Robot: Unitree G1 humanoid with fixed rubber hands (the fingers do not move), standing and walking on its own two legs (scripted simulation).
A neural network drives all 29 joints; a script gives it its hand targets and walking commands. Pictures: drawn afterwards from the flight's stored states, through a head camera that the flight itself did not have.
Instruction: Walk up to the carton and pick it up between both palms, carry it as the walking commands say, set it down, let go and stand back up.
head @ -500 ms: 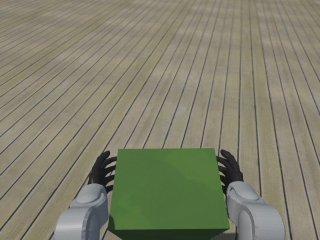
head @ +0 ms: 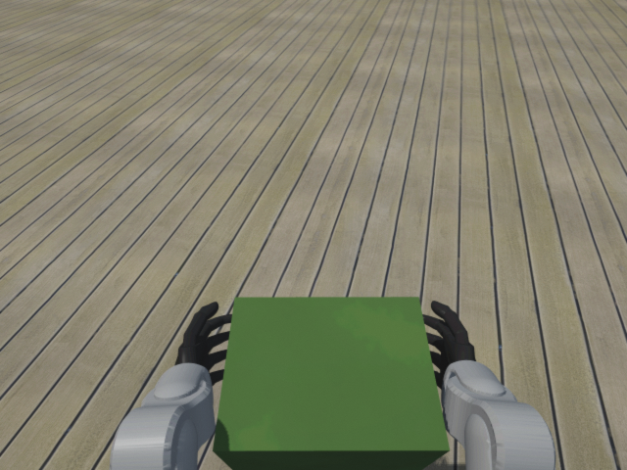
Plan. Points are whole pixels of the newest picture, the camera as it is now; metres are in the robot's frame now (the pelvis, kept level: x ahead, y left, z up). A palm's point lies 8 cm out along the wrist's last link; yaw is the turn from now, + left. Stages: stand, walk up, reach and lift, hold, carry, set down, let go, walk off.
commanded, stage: carry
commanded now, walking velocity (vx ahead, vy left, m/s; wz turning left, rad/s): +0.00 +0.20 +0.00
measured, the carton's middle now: (324, 406) +0.23 +0.00 +0.01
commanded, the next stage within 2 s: none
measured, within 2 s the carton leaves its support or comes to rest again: neither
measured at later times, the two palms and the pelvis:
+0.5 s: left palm (52, 418) +0.19 +0.27 +0.09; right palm (337, 413) +0.19 -0.01 +0.08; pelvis -0.05 +0.13 -0.01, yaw +0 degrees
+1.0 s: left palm out of the picture +0.13 +0.40 +0.09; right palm (192, 467) +0.15 +0.12 +0.08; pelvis -0.10 +0.25 +0.00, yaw +1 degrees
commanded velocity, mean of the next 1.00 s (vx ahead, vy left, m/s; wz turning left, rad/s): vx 0.00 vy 0.20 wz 0.00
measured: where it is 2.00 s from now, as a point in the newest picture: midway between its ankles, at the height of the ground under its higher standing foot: outside the picture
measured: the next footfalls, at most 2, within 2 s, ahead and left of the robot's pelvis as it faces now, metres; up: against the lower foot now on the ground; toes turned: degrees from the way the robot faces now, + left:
left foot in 0.18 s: +0.04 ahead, +0.19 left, +0.00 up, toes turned +8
right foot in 0.48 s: -0.04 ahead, +0.04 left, +0.00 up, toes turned -10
